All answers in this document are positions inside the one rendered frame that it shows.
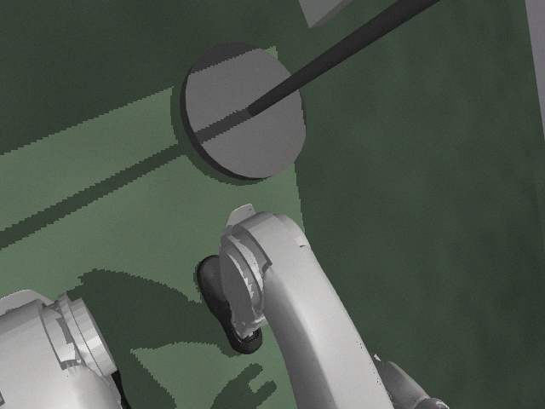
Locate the right robot foot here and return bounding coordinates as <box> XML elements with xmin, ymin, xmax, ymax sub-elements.
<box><xmin>197</xmin><ymin>255</ymin><xmax>262</xmax><ymax>354</ymax></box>

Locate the right robot hand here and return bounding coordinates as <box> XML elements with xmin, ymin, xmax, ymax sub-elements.
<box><xmin>368</xmin><ymin>350</ymin><xmax>430</xmax><ymax>409</ymax></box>

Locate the floor lamp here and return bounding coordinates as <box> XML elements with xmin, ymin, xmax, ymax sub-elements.
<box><xmin>180</xmin><ymin>0</ymin><xmax>440</xmax><ymax>181</ymax></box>

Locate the left robot foot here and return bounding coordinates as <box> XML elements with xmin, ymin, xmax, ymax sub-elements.
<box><xmin>111</xmin><ymin>361</ymin><xmax>131</xmax><ymax>409</ymax></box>

